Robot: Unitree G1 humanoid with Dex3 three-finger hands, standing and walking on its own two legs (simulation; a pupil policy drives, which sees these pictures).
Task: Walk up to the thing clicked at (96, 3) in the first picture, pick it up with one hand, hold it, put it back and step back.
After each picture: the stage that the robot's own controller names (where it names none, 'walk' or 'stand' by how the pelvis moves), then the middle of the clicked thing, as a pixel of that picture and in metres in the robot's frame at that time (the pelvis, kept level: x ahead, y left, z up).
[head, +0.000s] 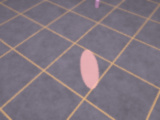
stand; (97, 3) +2.22 -0.20 -0.72
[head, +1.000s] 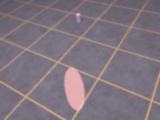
walk; (78, 17) +2.08 +0.21 -0.69
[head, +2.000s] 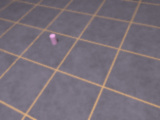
walk; (53, 39) +1.39 +0.50 -0.72
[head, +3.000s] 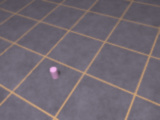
walk; (54, 73) +0.91 +0.38 -0.72
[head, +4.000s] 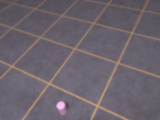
walk; (62, 108) +0.55 +0.26 -0.72
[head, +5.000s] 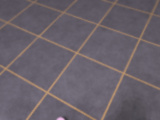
stand; out of the picture +0.36 +0.20 -0.70
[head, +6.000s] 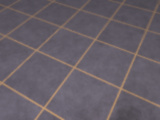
stand; out of the picture +0.31 +0.18 -0.72
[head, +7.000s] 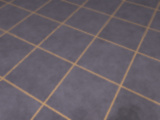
stand; out of the picture +0.33 +0.19 -0.72
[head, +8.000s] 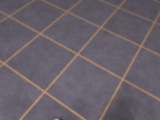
stand; out of the picture +0.35 +0.16 -0.71
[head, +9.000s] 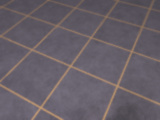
stand; out of the picture +0.31 +0.21 -0.72
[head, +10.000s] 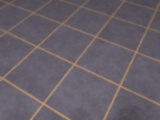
stand; out of the picture +0.34 +0.20 -0.73
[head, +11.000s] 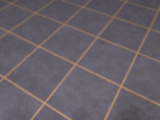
stand; out of the picture +0.34 +0.19 -0.73
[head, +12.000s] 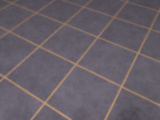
go down; out of the picture +0.34 +0.19 -0.73
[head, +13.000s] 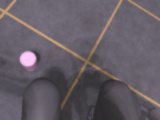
go down; (29, 61) +0.42 +0.22 -0.34
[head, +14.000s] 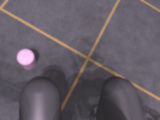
approach; (27, 60) +0.42 +0.23 -0.30
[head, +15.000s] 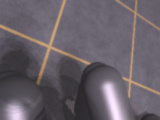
close in; out of the picture +0.41 +0.27 -0.22
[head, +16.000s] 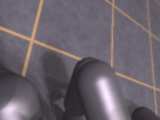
close; out of the picture +0.40 +0.27 -0.22
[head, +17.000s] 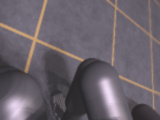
lift; out of the picture +0.37 +0.26 -0.23
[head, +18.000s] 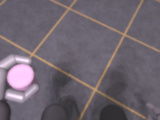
lift; (25, 82) +0.32 +0.19 +0.00
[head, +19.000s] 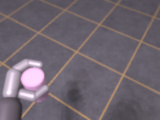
hold; (36, 85) +0.32 +0.17 +0.02
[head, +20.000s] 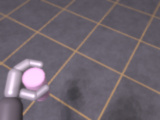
hold; (37, 85) +0.32 +0.17 +0.01
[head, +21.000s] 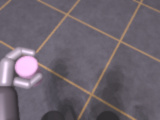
crouch; (30, 72) +0.37 +0.18 -0.05
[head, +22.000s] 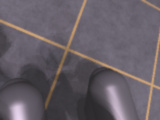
lower; out of the picture +0.44 +0.27 -0.14
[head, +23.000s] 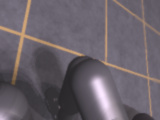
lower; out of the picture +0.42 +0.29 -0.23
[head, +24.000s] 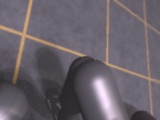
lower; out of the picture +0.42 +0.29 -0.23
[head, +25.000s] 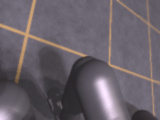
lower; out of the picture +0.42 +0.29 -0.23
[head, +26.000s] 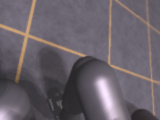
lower; out of the picture +0.41 +0.29 -0.23
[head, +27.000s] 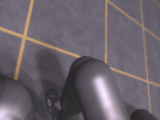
open; out of the picture +0.41 +0.27 -0.23
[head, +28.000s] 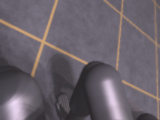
stand; out of the picture +0.41 +0.25 -0.24
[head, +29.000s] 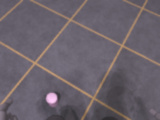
stand; (52, 100) +0.39 +0.17 -0.56
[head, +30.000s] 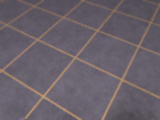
stand; out of the picture +0.36 +0.17 -0.66
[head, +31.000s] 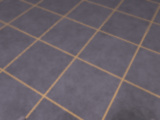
stand; out of the picture +0.36 +0.17 -0.67
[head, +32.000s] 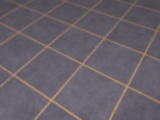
stand; out of the picture +0.38 +0.16 -0.72
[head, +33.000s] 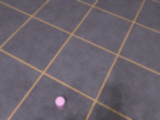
walk; (60, 103) +0.44 +0.14 -0.71
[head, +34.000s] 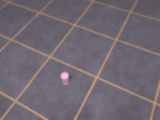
walk; (65, 78) +0.70 +0.20 -0.70
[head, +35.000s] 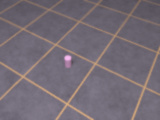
stand; (68, 61) +1.00 +0.17 -0.70
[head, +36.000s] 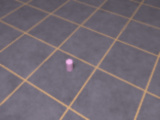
stand; (69, 65) +0.99 +0.15 -0.72
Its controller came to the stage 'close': yes
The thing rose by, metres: 0.71
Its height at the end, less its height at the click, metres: +0.00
